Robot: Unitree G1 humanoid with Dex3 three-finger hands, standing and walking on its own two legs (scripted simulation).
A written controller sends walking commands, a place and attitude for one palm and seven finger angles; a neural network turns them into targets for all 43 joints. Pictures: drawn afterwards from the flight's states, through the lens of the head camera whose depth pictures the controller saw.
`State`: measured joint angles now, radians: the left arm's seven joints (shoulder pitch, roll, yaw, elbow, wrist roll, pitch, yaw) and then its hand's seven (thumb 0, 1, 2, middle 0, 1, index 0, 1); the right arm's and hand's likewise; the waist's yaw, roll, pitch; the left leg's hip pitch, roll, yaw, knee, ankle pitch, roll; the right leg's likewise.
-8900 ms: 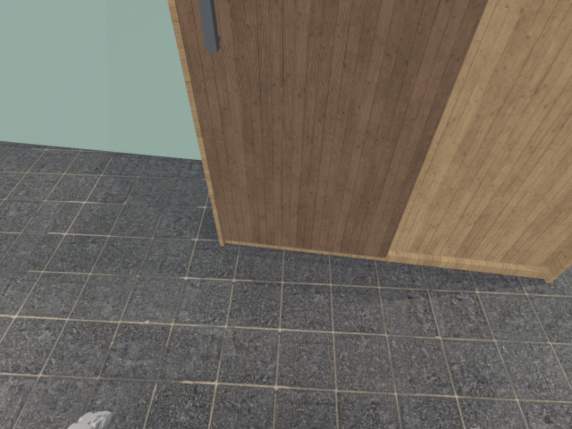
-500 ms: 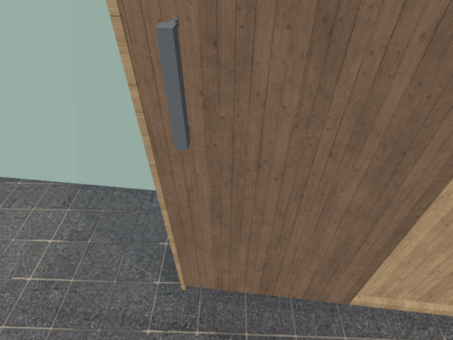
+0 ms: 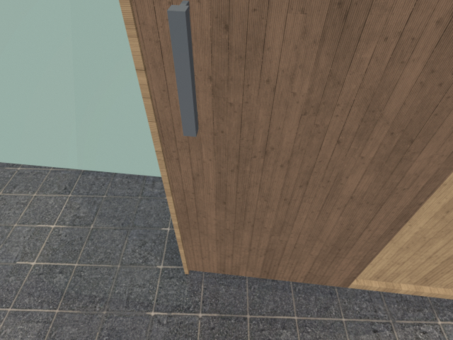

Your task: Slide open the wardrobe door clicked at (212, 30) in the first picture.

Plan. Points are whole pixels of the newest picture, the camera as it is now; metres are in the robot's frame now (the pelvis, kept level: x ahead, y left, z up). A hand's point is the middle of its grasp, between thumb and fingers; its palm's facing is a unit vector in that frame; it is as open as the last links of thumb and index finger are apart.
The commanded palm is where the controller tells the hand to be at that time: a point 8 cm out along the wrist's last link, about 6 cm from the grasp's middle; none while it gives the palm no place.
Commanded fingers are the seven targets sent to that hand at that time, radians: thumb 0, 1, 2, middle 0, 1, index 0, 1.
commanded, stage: come to a stop and stand still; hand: left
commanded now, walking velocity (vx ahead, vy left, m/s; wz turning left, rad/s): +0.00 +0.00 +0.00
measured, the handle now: (188, 75) +0.51 +0.10 +0.23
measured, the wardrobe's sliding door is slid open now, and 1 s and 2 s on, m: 0.00 0.00 0.00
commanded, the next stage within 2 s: look again from close up in 0.08 s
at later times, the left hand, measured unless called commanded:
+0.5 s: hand out of the picture +0.06 +0.22 -0.16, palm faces -0.01 -0.96 -0.29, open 7.3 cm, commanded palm none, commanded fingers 0.00 0.90 0.90 -0.20 -0.30 -0.20 -0.30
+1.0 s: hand out of the picture +0.10 +0.23 -0.15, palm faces +0.07 -0.95 -0.31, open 7.4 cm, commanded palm +0.12 +0.27 -0.06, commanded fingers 0.00 0.83 0.87 -0.20 -0.34 -0.20 -0.34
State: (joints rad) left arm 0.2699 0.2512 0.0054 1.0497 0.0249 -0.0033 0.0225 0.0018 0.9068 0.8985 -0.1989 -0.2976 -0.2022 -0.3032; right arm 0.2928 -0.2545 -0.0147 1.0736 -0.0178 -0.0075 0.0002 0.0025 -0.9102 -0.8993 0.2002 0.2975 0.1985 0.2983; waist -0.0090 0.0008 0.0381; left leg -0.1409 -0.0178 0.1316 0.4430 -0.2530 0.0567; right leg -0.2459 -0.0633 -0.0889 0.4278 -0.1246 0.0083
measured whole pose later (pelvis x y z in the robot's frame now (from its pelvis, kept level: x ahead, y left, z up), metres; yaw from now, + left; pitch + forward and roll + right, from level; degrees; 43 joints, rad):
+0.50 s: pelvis +0.01 +0.00 +0.00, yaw +0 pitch -3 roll +0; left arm 0.20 0.26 0.00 1.07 0.03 -0.01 0.02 0.00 0.91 0.90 -0.20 -0.30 -0.20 -0.30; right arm 0.18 -0.27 -0.01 1.08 -0.01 -0.02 0.00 0.00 -0.91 -0.90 0.20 0.30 0.20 0.30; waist 0.00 0.01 0.06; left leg -0.10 -0.03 0.13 0.39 -0.25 0.06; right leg -0.21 -0.07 -0.09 0.40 -0.13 0.02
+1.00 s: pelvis +0.03 -0.01 +0.01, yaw +1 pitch -2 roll +0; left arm 0.20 0.29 0.06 0.96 -0.01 0.02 0.01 0.00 0.91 0.90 -0.20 -0.30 -0.20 -0.30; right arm 0.19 -0.31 -0.01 1.06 0.00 -0.02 0.00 0.00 -0.91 -0.90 0.20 0.30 0.20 0.30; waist -0.01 0.01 0.05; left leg -0.08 -0.01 0.12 0.35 -0.24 0.04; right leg -0.20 -0.05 -0.10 0.38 -0.14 0.00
